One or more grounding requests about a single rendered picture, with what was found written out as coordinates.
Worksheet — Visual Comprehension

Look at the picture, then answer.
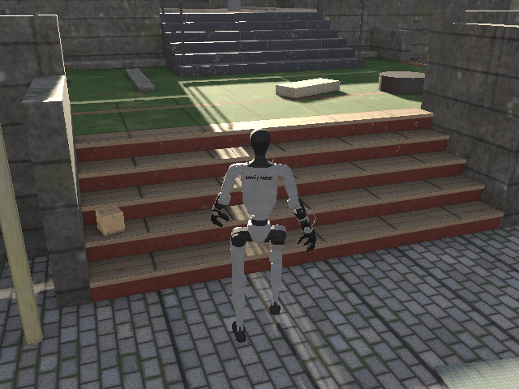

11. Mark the robot right forearm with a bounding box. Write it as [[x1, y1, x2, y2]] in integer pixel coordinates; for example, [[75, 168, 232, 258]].
[[294, 196, 313, 233]]

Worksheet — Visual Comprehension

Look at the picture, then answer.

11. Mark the left robot upper arm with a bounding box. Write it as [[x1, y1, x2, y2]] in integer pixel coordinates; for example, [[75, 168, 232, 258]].
[[218, 163, 243, 205]]

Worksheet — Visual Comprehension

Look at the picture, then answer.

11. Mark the right robot upper arm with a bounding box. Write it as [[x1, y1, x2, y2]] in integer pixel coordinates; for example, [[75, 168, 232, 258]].
[[277, 164, 301, 210]]

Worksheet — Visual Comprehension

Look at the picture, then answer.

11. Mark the robot left forearm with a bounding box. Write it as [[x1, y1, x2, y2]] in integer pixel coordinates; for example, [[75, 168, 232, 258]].
[[212, 192, 225, 216]]

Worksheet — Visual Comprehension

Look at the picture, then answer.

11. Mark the right robot shin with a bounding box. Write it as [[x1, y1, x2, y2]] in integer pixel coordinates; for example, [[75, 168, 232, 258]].
[[271, 251, 282, 305]]

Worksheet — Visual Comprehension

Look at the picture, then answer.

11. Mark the robot left hand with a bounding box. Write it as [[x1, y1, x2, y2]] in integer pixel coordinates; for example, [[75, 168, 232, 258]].
[[210, 212, 229, 227]]

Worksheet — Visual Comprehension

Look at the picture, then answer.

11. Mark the robot right hand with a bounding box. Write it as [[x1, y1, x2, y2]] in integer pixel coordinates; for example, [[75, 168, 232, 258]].
[[298, 230, 316, 252]]

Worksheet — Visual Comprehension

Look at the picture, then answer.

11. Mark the right robot foot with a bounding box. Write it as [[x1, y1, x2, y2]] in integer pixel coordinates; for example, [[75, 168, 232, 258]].
[[269, 302, 281, 315]]

